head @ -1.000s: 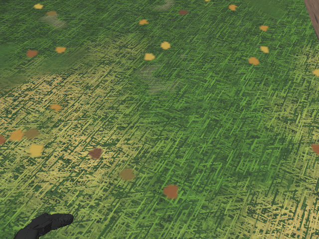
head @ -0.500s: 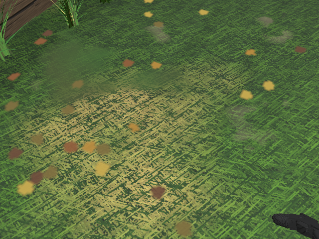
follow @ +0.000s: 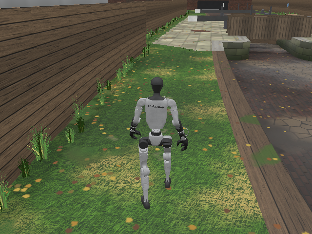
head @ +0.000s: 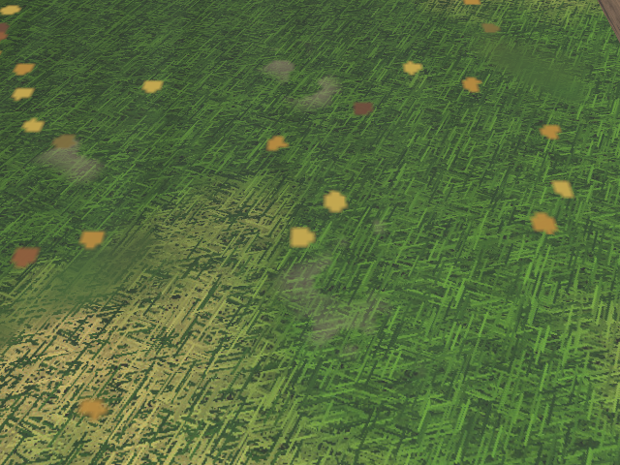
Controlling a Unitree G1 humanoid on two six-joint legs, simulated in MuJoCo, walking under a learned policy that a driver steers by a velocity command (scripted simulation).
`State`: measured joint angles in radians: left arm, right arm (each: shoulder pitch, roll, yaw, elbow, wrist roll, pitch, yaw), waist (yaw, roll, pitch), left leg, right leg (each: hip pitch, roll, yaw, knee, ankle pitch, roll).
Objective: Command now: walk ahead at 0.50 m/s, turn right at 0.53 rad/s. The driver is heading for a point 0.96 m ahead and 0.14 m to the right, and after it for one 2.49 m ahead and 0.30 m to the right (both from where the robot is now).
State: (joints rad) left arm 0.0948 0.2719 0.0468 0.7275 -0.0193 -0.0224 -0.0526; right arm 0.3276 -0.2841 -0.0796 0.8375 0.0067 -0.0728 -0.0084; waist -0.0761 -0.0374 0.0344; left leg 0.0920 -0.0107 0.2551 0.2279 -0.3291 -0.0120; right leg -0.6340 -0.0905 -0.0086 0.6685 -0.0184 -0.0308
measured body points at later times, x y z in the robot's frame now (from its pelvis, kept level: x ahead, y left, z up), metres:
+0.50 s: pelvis +0.29 -0.03 +0.01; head +0.31 -0.06 +0.45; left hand +0.41 +0.24 -0.10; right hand +0.45 -0.33 -0.07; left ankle +0.50 +0.07 -0.70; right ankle +0.18 -0.11 -0.73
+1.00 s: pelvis +0.54 -0.11 +0.01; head +0.57 -0.13 +0.45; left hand +0.86 -0.02 -0.06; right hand +0.40 -0.36 -0.12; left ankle +0.49 +0.05 -0.73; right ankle +0.62 -0.30 -0.71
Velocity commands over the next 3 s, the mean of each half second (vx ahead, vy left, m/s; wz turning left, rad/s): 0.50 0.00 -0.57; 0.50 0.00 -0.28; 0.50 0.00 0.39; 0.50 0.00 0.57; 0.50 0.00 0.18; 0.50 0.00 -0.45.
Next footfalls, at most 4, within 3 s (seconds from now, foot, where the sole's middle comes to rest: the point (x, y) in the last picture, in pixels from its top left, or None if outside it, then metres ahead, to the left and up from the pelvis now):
0.08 right None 0.22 -0.11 -0.77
0.56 left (293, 438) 0.53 0.03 -0.77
1.06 right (442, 369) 0.66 -0.31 -0.77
1.56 left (350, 255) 1.00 -0.14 -0.77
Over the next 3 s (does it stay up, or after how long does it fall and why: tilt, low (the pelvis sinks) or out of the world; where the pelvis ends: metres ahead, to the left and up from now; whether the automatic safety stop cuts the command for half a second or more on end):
stays up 1.59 -0.16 -0.01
